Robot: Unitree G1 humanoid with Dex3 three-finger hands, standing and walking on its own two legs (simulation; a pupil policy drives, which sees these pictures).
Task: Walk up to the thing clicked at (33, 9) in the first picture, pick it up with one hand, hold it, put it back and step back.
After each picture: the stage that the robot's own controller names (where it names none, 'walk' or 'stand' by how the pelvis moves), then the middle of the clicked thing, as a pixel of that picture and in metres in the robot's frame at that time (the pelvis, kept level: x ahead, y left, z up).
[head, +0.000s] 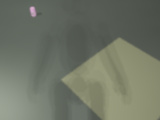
stand; (33, 11) +2.08 +0.69 -0.72
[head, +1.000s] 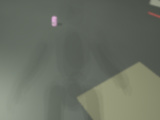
walk; (54, 21) +2.01 +0.31 -0.69
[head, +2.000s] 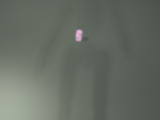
walk; (78, 35) +1.38 +0.02 -0.70
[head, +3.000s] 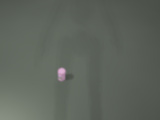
walk; (61, 74) +0.90 +0.13 -0.71
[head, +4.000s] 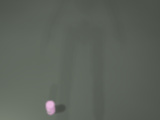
walk; (50, 107) +0.56 +0.20 -0.71
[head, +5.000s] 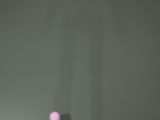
stand; (55, 118) +0.41 +0.17 -0.70
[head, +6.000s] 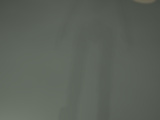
stand; out of the picture +0.36 +0.16 -0.72
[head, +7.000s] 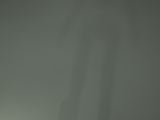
stand; out of the picture +0.39 +0.16 -0.72
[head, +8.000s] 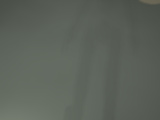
stand; out of the picture +0.39 +0.15 -0.73
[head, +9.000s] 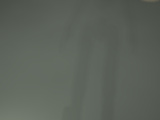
stand; out of the picture +0.37 +0.16 -0.73
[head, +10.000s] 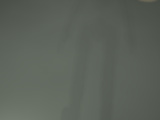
stand; out of the picture +0.36 +0.16 -0.73
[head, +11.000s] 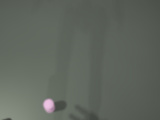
go down; (49, 106) +0.40 +0.16 -0.62
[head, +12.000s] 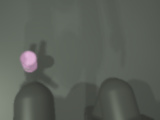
go down; (29, 62) +0.45 +0.19 -0.31
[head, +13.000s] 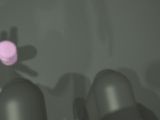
close in; (7, 53) +0.45 +0.21 -0.28
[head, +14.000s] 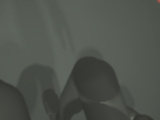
close; out of the picture +0.45 +0.25 -0.23
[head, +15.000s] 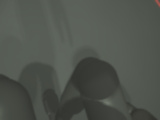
lift; out of the picture +0.43 +0.24 -0.23
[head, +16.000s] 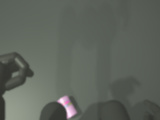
lift; (67, 107) +0.30 +0.08 -0.50
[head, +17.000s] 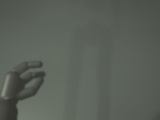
go down; out of the picture +0.28 +0.03 -0.70
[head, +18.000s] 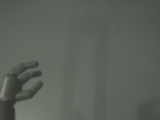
stand; out of the picture +0.31 -0.01 -0.69
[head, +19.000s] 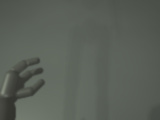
stand; out of the picture +0.32 -0.03 -0.71
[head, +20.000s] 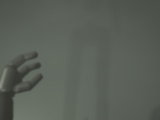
stand; out of the picture +0.33 -0.06 -0.71
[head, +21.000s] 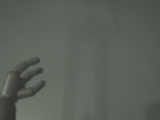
stand; out of the picture +0.35 -0.07 -0.71
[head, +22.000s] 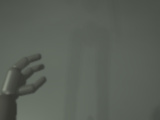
stand; out of the picture +0.35 -0.09 -0.71
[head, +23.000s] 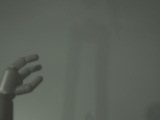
stand; out of the picture +0.35 -0.09 -0.71
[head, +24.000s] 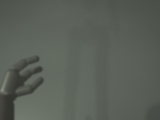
stand; out of the picture +0.34 -0.08 -0.71
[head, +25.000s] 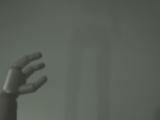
stand; out of the picture +0.33 -0.07 -0.71
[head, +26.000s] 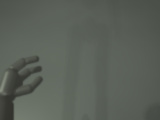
stand; out of the picture +0.34 -0.06 -0.71
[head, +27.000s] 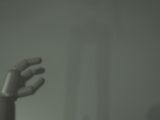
stand; out of the picture +0.33 -0.06 -0.71
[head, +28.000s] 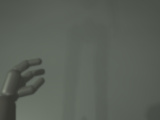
stand; out of the picture +0.32 -0.05 -0.71
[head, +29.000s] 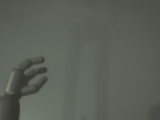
stand; out of the picture +0.32 -0.04 -0.71
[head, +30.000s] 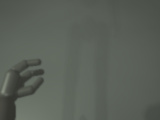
stand; out of the picture +0.32 -0.04 -0.71
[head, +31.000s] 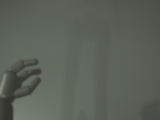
stand; out of the picture +0.32 -0.03 -0.70
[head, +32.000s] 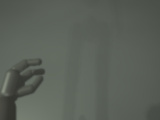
stand; out of the picture +0.31 -0.03 -0.70
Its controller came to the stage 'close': yes
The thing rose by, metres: 0.01
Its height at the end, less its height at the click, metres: -0.02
